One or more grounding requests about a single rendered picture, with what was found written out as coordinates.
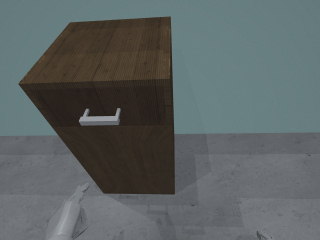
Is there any left robot hand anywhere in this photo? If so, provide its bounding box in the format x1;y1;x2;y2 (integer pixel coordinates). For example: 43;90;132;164
45;183;90;240

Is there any cabinet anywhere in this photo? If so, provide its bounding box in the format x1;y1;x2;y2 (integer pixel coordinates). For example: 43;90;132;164
18;16;175;195

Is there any drawer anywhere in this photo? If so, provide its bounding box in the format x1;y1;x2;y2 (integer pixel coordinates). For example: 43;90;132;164
32;85;166;127

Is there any right robot hand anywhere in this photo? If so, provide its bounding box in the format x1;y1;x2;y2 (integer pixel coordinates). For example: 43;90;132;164
256;230;275;240

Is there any handle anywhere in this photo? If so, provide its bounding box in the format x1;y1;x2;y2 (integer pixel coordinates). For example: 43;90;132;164
79;108;121;126

